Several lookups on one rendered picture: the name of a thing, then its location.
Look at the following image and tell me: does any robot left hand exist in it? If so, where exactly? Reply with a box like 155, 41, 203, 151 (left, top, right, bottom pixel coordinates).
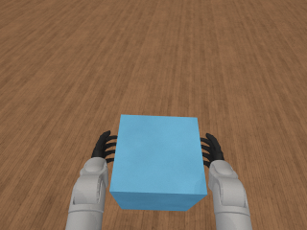
91, 130, 118, 163

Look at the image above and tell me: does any carton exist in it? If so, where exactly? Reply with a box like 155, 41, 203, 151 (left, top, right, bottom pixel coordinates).
109, 114, 207, 212

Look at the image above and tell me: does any robot left forearm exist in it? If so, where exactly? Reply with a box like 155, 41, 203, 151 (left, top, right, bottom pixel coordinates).
65, 157, 108, 230

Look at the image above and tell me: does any robot right hand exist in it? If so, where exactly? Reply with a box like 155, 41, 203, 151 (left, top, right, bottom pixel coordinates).
200, 133, 224, 168

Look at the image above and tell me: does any robot right forearm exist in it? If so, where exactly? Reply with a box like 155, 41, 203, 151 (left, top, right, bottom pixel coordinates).
208, 160, 252, 230

